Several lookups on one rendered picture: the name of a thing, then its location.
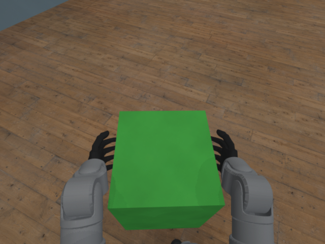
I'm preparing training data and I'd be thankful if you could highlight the right robot forearm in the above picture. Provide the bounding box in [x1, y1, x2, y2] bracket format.
[221, 157, 275, 244]

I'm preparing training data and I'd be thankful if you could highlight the carton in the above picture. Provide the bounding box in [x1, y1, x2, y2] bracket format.
[108, 110, 225, 230]

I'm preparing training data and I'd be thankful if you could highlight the left robot forearm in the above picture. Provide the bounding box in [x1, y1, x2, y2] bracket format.
[60, 159, 109, 244]

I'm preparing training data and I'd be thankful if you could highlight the robot right hand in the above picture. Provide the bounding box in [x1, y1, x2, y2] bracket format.
[211, 130, 238, 173]

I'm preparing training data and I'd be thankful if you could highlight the robot left hand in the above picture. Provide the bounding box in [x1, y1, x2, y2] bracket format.
[88, 131, 116, 171]

